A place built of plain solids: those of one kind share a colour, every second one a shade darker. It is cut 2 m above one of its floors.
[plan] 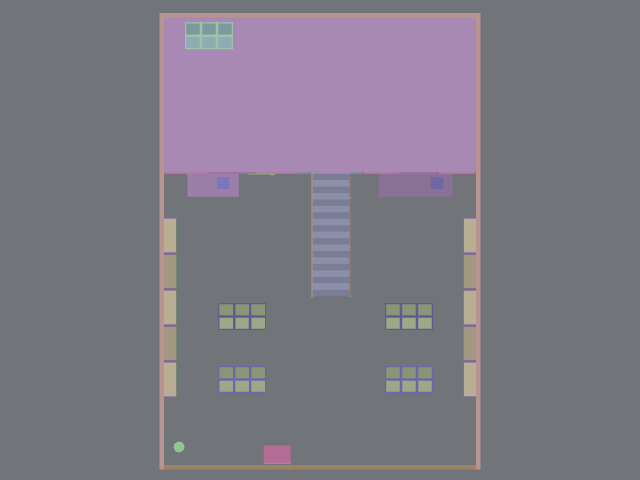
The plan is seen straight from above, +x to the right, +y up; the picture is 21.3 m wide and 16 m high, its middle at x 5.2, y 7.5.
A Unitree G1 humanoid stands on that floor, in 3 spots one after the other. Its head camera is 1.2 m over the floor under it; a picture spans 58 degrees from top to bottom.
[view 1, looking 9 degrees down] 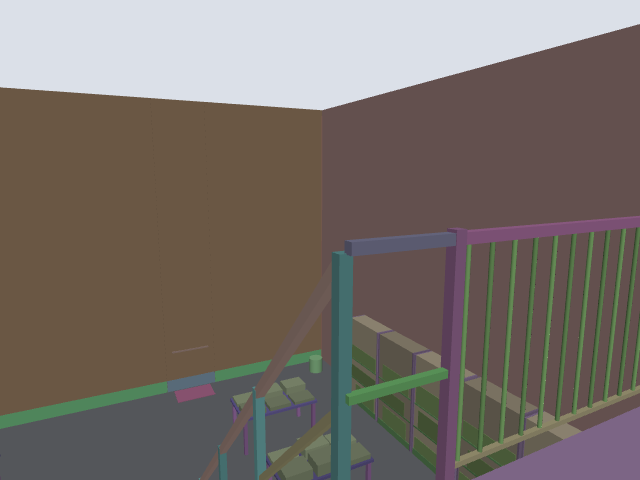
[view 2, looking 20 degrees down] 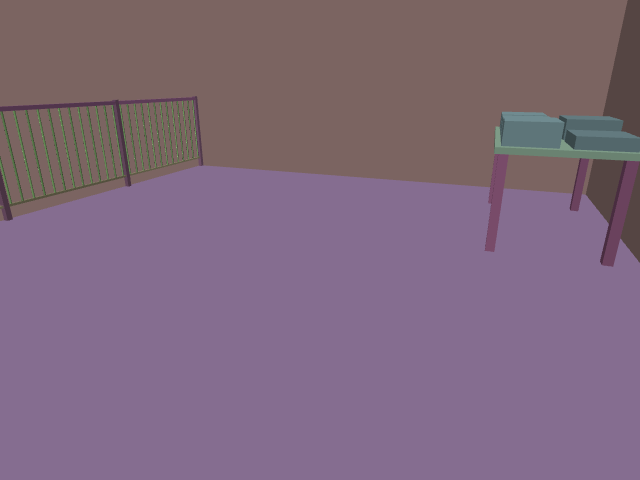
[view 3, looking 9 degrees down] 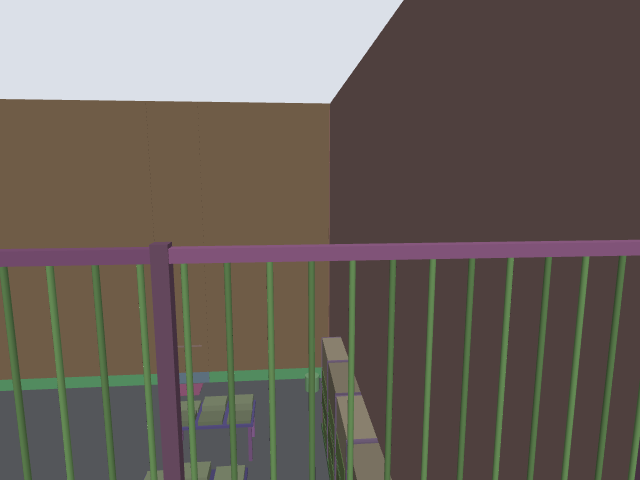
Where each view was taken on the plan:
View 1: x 5.57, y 10.81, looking -117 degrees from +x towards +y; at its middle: window_wall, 12.28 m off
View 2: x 5.57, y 13.82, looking -159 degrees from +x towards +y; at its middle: upper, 3.51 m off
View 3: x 1.20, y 10.91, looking -95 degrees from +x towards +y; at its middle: window_wall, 11.09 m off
